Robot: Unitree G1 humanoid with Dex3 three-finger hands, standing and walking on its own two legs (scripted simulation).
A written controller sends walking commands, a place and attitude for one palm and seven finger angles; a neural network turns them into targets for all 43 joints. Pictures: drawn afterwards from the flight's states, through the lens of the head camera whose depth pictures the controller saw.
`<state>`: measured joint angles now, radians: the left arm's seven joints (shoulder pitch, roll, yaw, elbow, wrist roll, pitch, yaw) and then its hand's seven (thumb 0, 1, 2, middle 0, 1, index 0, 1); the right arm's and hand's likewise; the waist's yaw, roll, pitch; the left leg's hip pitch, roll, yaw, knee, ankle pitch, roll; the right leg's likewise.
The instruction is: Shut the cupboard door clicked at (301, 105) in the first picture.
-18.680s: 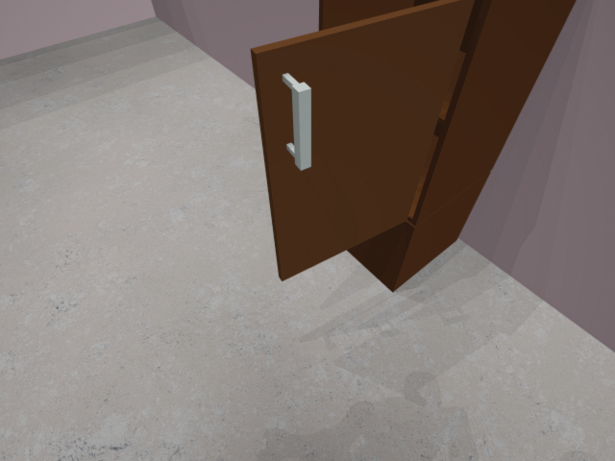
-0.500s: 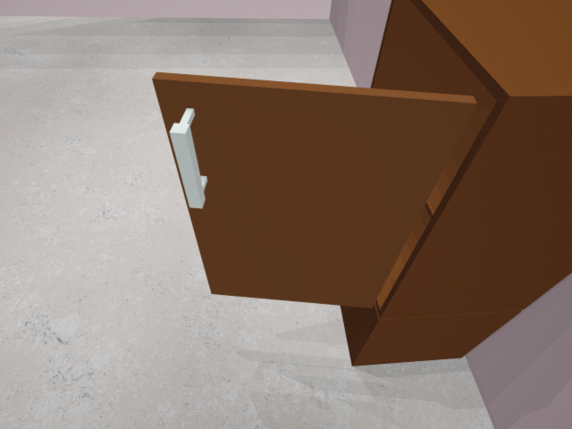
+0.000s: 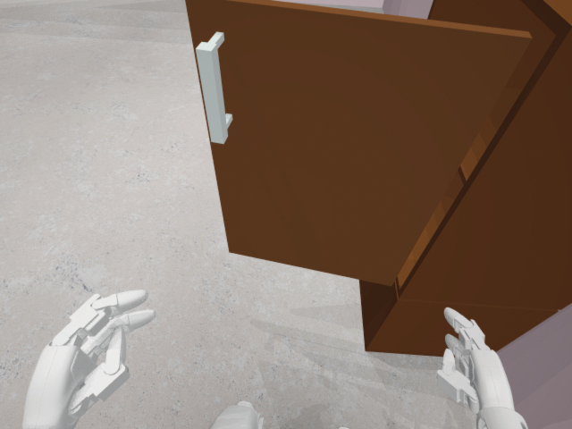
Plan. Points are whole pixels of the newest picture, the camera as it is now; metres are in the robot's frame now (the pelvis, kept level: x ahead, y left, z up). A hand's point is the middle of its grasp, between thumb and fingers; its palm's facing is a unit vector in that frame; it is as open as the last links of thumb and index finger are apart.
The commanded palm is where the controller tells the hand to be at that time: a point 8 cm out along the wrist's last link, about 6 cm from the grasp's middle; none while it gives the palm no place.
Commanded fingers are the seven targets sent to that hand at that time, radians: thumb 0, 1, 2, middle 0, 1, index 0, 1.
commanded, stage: raise the hand and make a fist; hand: left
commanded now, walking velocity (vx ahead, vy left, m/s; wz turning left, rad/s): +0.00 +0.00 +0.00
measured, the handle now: (218, 90) +0.52 +0.17 +0.20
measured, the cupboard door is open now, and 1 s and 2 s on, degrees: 81 81 81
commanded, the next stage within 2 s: bring the fist close to the handle in 1.38 s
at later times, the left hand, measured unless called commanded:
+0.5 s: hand (144, 288) +0.24 +0.19 +0.12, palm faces -0.12 -0.99 -0.05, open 3.4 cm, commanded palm +0.21 +0.25 +0.14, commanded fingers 0.00 0.90 0.90 -1.15 -1.34 -1.15 -1.34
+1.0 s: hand (82, 225) +0.26 +0.24 +0.21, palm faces -0.03 -0.99 -0.10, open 3.1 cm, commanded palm +0.23 +0.27 +0.20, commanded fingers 0.00 0.90 0.90 -1.30 -1.50 -1.30 -1.50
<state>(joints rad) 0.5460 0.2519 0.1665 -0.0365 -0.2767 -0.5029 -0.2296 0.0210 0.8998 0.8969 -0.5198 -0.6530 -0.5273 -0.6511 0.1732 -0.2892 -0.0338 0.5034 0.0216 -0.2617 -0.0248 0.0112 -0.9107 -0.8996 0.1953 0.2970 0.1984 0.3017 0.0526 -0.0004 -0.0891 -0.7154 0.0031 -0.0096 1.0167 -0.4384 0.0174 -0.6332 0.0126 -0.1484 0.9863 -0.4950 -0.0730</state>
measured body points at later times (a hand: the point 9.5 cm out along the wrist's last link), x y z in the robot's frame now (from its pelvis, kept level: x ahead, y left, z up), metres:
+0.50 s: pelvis +0.03 +0.02 +0.03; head +0.05 +0.01 +0.48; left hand +0.24 +0.25 +0.13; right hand +0.17 -0.23 -0.05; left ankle +0.04 +0.11 -0.68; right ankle +0.01 -0.07 -0.68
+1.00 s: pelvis +0.02 +0.04 +0.06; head +0.00 +0.03 +0.51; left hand +0.25 +0.29 +0.21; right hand +0.21 -0.17 +0.00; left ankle +0.04 +0.11 -0.68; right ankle +0.01 -0.07 -0.68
